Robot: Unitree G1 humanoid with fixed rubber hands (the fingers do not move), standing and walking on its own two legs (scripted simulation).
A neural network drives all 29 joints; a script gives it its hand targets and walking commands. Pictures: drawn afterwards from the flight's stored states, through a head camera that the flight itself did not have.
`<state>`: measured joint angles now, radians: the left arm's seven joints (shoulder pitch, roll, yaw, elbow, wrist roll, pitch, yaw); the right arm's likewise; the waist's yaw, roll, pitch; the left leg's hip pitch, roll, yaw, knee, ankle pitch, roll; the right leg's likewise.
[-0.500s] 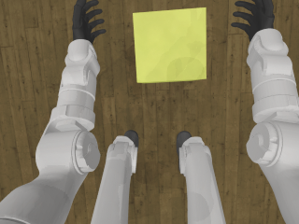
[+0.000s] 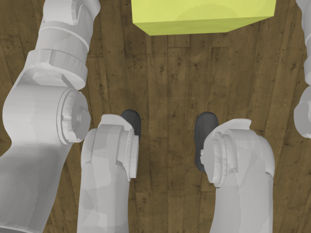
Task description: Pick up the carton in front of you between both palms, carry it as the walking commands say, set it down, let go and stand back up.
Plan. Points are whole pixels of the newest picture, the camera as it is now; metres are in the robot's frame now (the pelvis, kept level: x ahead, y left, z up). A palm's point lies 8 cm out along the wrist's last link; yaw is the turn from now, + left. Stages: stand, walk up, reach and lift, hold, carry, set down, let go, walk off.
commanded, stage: reach and lift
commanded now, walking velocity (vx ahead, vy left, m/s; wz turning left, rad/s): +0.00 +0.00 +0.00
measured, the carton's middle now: out of the picture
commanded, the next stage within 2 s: none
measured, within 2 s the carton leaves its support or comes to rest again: leaves its support in 0.94 s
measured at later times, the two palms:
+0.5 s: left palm out of the picture +0.58 +0.12 -0.19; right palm out of the picture +0.57 -0.21 -0.19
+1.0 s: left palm out of the picture +0.57 +0.10 -0.16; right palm out of the picture +0.56 -0.20 -0.16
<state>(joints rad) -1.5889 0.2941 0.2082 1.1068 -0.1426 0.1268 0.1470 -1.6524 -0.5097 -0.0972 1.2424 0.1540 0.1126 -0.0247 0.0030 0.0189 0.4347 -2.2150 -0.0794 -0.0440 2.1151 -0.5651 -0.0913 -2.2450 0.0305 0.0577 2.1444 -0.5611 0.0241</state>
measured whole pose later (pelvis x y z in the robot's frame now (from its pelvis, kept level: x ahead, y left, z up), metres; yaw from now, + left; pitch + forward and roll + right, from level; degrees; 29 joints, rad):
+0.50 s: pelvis +0.01 +0.00 -0.01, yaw +0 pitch +36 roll +2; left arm -1.59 0.28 0.15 1.12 -0.17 0.09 0.15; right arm -1.66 -0.45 -0.06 1.24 0.18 0.09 -0.03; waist -0.02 0.03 0.46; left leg -2.21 -0.06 -0.03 2.18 -0.60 -0.07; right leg -2.24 0.02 0.06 2.21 -0.59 0.02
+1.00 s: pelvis +0.01 +0.00 -0.01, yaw -1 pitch +36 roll +2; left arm -1.41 0.18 0.28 0.79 -0.10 0.28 0.21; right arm -1.45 -0.32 -0.15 0.85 0.09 0.32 -0.12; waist -0.04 0.04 0.40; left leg -2.18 -0.12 -0.07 2.19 -0.62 -0.09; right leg -2.20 0.06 0.07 2.21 -0.62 0.04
